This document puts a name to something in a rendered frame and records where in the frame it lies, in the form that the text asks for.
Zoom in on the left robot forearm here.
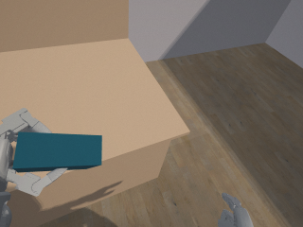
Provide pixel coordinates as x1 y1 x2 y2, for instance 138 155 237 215
0 191 12 227

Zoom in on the table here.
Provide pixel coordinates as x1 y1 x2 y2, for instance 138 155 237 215
0 0 190 227

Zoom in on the left robot hand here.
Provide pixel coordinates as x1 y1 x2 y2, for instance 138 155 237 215
0 108 68 197

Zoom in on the sponge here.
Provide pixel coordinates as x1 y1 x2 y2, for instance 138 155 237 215
12 131 102 173

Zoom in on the right robot hand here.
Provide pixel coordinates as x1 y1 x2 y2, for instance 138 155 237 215
218 192 254 227

